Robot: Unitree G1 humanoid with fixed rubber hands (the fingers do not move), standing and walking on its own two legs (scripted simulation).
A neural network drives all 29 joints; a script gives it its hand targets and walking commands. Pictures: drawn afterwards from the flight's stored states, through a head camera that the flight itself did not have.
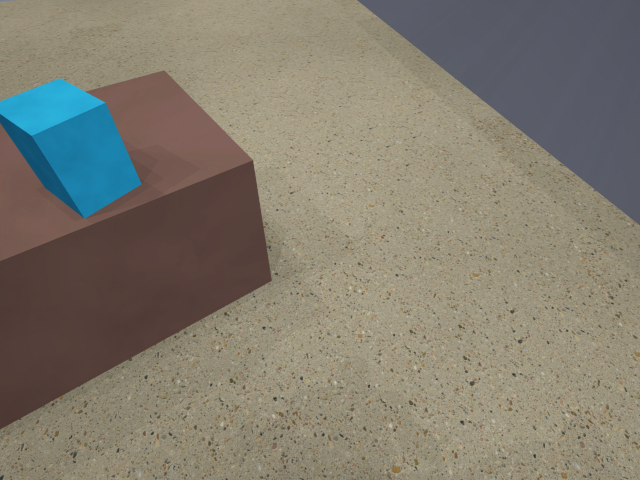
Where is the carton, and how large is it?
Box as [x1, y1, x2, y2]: [0, 78, 140, 218]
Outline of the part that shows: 0,101 1,124 43,185 84,218 140,184 139,179 105,103 60,78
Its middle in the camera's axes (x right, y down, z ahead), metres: -0.60 -0.23 +0.94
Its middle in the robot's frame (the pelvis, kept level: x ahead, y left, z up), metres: +0.83 +0.65 -0.08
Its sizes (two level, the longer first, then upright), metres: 0.194 0.165 0.234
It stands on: a pedestal, 0.59 m high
